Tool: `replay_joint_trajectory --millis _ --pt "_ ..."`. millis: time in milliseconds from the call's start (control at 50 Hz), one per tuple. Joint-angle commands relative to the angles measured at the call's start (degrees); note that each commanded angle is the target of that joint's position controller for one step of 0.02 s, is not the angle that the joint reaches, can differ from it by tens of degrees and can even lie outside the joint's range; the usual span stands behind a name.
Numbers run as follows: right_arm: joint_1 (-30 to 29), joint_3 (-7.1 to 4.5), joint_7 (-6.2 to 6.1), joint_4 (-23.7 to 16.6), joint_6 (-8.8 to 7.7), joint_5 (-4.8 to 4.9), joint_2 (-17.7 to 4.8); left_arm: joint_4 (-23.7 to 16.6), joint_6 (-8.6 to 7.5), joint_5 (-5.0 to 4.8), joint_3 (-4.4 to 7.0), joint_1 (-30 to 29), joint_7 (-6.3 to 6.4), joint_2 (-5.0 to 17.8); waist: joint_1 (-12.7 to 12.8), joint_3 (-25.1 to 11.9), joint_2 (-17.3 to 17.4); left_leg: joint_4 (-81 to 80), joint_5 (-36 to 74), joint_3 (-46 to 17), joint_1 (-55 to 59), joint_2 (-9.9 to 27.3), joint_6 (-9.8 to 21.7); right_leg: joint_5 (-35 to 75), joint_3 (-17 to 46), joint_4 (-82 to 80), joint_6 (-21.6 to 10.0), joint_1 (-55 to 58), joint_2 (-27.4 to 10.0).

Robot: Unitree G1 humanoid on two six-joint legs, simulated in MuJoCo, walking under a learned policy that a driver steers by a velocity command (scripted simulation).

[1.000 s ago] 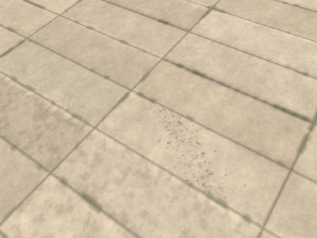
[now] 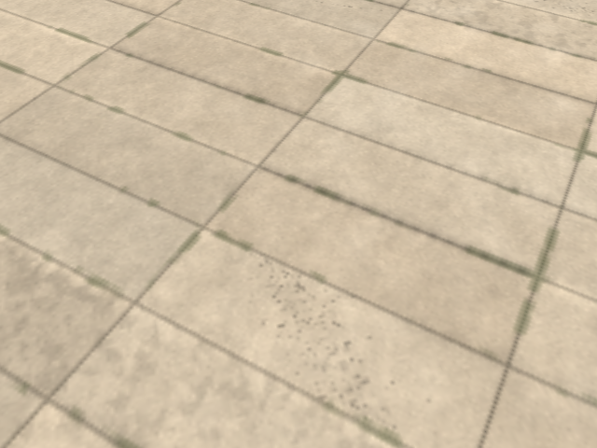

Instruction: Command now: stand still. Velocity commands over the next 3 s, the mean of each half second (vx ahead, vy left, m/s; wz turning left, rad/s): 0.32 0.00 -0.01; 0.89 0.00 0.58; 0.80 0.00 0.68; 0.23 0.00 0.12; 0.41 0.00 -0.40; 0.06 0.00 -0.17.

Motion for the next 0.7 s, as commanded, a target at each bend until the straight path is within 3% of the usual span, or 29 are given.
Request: replay_joint_trajectory --millis 20,160,180,200,220,240,260,280,320,360,400,460,500,520,540,560,580,600,620,640,660,700 --pt "-0.09 -1.27 -0.27 -1.24 -0.6 0.07 -6.45 -0.56 -0.49 -0.06 1.35 0.15 0.34 6.41 0.01 -1.93 0.87 -6.18 10.78 -4.41 -2.58 4.14 1.08 12.58 1.64 -2.47 -1.39 3.69 -1.91" --pt "1.3 -1.13 -0.59 1.48 -0.43 0.13 -6.66 3.23 -0.56 -0.18 1.13 -0.23 0.47 6.18 -0.15 -1.41 0.83 -6.85 11.31 -4.53 -1.91 3.95 1.25 11.82 0.91 -3.23 -1.09 3.41 -1.76" --pt "3.39 -1.5 -0.84 2.5 -0.18 0.42 -7.5 4.33 -0.48 -0.46 1.06 1.17 0.5 5.56 -0.53 -3.74 2.24 -8.36 -2.34 -4.94 -0.34 3.59 2.28 0.87 -2.13 -0.84 -1.27 2.96 0.67" --pt "5.35 -2.6 -1.1 2.92 0.12 1.3 -10.5 4.11 -0.65 -1.08 1.28 0.31 0.32 5.89 -1.81 -1.86 5.66 -11.67 -21.46 -10.21 0.32 6.36 5.03 -11.86 -5.46 5.25 -1.5 -3.27 3.29" --pt "8.2 -3.57 -1.34 3.29 0.07 1.89 -13.34 1.97 -1.45 -1.4 1.39 -3.86 -0.11 6.58 -3.63 1.98 9.84 -18.25 -36.09 -21.33 1.2 14.3 9.17 -15.35 -7.11 12.89 -1.76 -13.01 2.94" --pt "9.28 -4.36 -1.65 3.39 -0.71 1.86 -15.3 -1.05 -2.69 -2.08 1.17 -9.39 -0.71 6.5 -5.08 7.29 12.5 -24.3 -38.92 -32.87 -0.11 22.71 13.66 -14.54 -4.26 21.99 -2.62 -21.42 -1.42" --pt "8.01 -3.97 -1.75 2.65 -1.97 1.08 -13.5 -1.9 -3.87 -2.64 1.46 -10.7 -1.23 6.86 -4.09 9.83 9.5 -25.31 -33.3 -35.61 1.96 24.84 14.99 -13.52 -1.56 28.53 -3.18 -28.4 -4.33" --pt "6.72 -3.51 -1.63 1.97 -3.08 0.96 -11.2 -1.27 -5.01 -2.47 1.5 -8.87 -1.81 6.28 -2.53 8.97 6.76 -23.88 -27.01 -32.85 5.78 23.8 13.87 -10.48 -0.57 30.97 -3.77 -32.61 -6.24" --pt "6.59 -3.44 -1.24 1.04 -3.94 1.77 -9.61 -0.35 -6.9 -2.27 1.68 -7.07 -2.74 5.94 -1.95 4.5 4.57 -22.3 -17.74 -24.31 10.12 19.97 10.63 -5.94 -1.65 26.26 -3.88 -32.33 -7.78" --pt "7.31 -3.78 -1.1 0.57 -3.85 1.96 -10.35 -0.33 -7.65 -1.98 1.33 -8.33 -3.11 4.26 -2.39 1.65 5.81 -21.69 -11.78 -16.42 6.98 15.39 8.8 -2.02 -5.07 17.89 -2.32 -24.01 -6.0" --pt "7.3 -4.31 -0.93 0.07 -3.71 2.23 -12.03 -0.58 -7.68 -2.04 0.71 -8.92 -3.46 3.06 -2.02 2.01 7.71 -21.67 -10.56 -12.38 0.58 13.7 9.02 -0.39 -7.82 11.14 -1.05 -15.58 -3.99" --pt "7.21 -4.87 -0.41 -0.51 -3.62 3.16 -13.2 -0.51 -7.44 -2.57 0.48 -6.89 -3.76 4.21 -0.16 3.58 7.62 -19.97 -12.6 -11.17 -5.53 15.07 9.5 2.4 -10.0 6.04 -1.46 -7.32 -3.08" --pt "5.98 -4.29 -0.08 -1.28 -3.56 2.7 -11.39 1.85 -7.36 -2.86 1.44 1.45 -3.46 6.31 4.57 1.96 5.98 -12.78 -8.26 -8.52 -10.88 13.97 8.15 1.62 -11.31 5.04 -2.97 3.69 -1.35" --pt "5.28 -3.1 0.3 -2.03 -3.71 1.77 -8.06 4.5 -7.6 -3.2 3.08 11.49 -3.0 9.44 9.61 -2.19 2.4 0.92 1.3 -6.2 -17.52 10.68 6.54 -0.72 -7.91 3.62 -4.69 17.18 -2.05" --pt "1.92 -1.16 0.72 -5.0 -4.19 -0.21 -1.87 6.31 -7.62 -2.16 4.65 22.75 -2.38 15.8 13.97 -7.36 -12.55 28.63 -2.4 -0.87 -28.57 5.13 2.87 -15.5 9.32 -1.86 -7.69 26.79 -14.57" --pt "3.56 -0.95 0.31 -7.99 -5.57 3.07 0.03 4.8 -8.97 -0.06 3.76 22.33 -3.42 15.37 10.51 -10.11 -18.33 44.9 -11.49 -7.51 -41.77 -2.38 2.99 -36.08 38.34 -13.85 -13.46 29.57 -23.72" --pt "2.22 -1.81 0.34 -8.55 -6.32 5.15 -4.47 3.5 -9.79 -0.21 2.39 15.86 -3.88 11.33 8.33 -4.88 -10.91 52.56 -6.8 -12.57 -49.0 1.92 4.88 -39.65 36.79 -15.28 -12.69 25.45 -25.1" --pt "0.92 -1.95 0.58 -9.6 -6.43 4.96 -5.65 2.26 -10.2 -0.83 1.29 11.8 -4.1 8.01 6.65 -1.78 -8.97 53.36 -0.52 -12.39 -51.44 4.24 5.92 -31.58 28.29 -14.45 -10.54 22.11 -23.79" --pt "2.11 -2.06 0.56 -9.09 -5.94 3.93 -5.43 1.99 -10.11 -0.85 0.68 8.86 -4.35 6.76 4.49 -1.06 -5.71 51.89 4.52 -12.08 -48.88 6.84 5.4 -23.13 20.33 -14.79 -9.04 18.22 -21.77" --pt "2.27 -2.58 0.68 -8.95 -5.17 3.13 -5.61 1.91 -9.87 -0.29 0.12 6.22 -4.54 5.09 2.63 0.73 -5.15 48.98 8.15 -11.67 -46.13 8.71 4.97 -15.68 12.7 -15.55 -7.1 13.66 -18.89" --pt "3.97 -2.77 1.34 -8.59 -3.96 3.44 -4.99 1.82 -9.7 0.45 -0.35 4.97 -4.36 3.92 0.97 1.31 -7.2 47.92 10.47 -11.32 -42.22 9.97 4.37 -10.15 6.57 -16.04 -5.25 9.6 -17.23" --pt "5.06 -3.11 1.95 -8.06 -2.08 3.8 -4.2 2.31 -9.83 0.98 -0.37 6.03 -3.8 4.03 0.61 2.44 -5.46 48.36 13.91 -9.78 -40.46 9.76 2.96 -2.38 -2.07 -18.06 -4.2 6.38 -15.05"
